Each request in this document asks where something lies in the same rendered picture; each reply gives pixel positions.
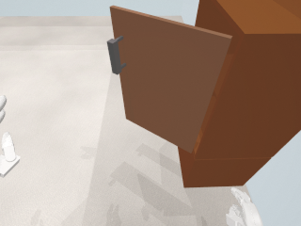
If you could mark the cupboard door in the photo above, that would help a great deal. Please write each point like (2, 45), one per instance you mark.
(170, 74)

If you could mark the handle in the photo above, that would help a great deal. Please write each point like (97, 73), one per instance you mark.
(113, 50)

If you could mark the robot right hand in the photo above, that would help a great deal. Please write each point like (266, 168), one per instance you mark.
(248, 215)

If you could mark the robot left hand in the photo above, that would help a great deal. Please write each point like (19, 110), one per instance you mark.
(8, 160)

